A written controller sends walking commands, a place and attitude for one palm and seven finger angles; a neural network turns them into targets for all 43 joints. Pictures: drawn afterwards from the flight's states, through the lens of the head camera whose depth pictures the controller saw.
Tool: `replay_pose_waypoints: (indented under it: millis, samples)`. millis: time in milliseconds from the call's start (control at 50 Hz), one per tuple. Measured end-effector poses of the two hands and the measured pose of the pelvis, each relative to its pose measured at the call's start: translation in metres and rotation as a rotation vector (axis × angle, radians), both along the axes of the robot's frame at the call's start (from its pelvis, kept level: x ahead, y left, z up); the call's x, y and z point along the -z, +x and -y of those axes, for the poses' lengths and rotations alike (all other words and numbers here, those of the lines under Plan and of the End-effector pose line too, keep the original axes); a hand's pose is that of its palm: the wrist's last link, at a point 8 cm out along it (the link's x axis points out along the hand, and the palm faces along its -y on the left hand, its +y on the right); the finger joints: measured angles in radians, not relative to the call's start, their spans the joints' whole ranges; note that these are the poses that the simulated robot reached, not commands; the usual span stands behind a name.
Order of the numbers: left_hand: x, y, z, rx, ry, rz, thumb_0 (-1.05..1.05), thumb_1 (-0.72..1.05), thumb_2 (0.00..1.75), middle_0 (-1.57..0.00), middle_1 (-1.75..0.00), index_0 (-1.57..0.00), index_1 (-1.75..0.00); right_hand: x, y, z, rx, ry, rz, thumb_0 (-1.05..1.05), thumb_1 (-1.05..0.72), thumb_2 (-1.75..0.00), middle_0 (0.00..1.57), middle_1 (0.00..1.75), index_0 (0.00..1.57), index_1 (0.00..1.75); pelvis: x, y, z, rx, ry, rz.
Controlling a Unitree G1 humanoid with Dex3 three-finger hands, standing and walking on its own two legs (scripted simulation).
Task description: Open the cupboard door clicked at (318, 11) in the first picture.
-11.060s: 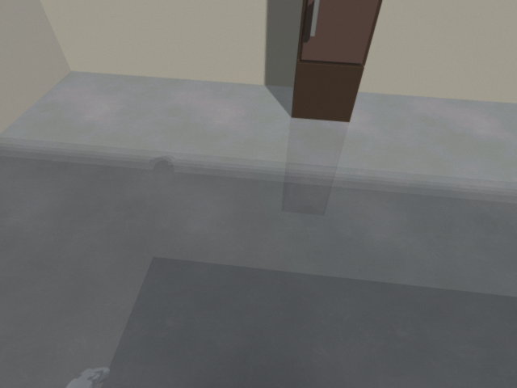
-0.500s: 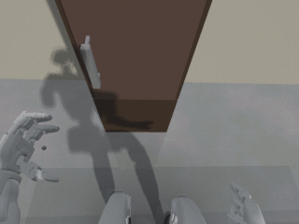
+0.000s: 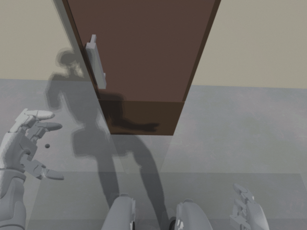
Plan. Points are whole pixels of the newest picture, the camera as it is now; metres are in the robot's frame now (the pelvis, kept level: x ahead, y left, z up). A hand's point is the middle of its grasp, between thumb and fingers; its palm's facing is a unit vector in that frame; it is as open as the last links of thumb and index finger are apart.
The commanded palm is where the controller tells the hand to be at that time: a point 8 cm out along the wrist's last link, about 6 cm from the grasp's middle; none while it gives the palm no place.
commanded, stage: move the hooked fingers beside the handle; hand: left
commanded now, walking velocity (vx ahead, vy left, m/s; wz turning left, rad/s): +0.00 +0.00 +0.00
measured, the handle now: (98, 63) +0.58 +0.22 +0.01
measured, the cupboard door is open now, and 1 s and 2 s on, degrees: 0 0 0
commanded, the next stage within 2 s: none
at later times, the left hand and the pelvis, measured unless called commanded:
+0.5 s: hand (61, 118) +0.37 +0.26 +0.03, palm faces +0.04 -1.00 -0.04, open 14.0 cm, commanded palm +0.36 +0.31 +0.03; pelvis +0.00 +0.01 +0.00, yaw -1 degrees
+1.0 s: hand (71, 97) +0.44 +0.26 +0.03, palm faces +0.05 -1.00 -0.04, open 14.0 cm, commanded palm +0.43 +0.31 +0.02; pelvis +0.00 +0.00 -0.01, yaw -2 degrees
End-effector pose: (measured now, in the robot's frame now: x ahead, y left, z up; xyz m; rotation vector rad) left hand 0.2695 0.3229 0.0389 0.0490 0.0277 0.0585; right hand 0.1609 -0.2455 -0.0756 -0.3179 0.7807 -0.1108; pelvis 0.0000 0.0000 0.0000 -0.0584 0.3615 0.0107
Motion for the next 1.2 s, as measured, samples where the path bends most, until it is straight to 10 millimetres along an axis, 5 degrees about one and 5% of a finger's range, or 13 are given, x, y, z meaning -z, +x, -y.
replay_pose_waypoints:
  millis: [260,1200]
  samples:
    - [0.004,0.055,0.001,0.022,-0.013,-0.002,-0.01,-0.5,0.3,-0.3,-1.2,-0.3,-1.2,0.007,-0.021,0.005,0.052,-0.021,-0.077,0.01,-0.9,-0.89,0.2,0.3,0.21,0.3,0.002,0.0,-0.004,0.014,-0.001,-0.027]
    - [0.009,0.171,0.012,0.008,0.0,0.028,-0.01,-0.5,0.3,-0.3,-1.2,-0.3,-1.2,0.04,-0.116,0.026,0.181,-0.049,-0.431,0.01,-0.9,-0.89,0.2,0.3,0.21,0.3,0.02,-0.008,-0.001,0.034,-0.006,-0.108]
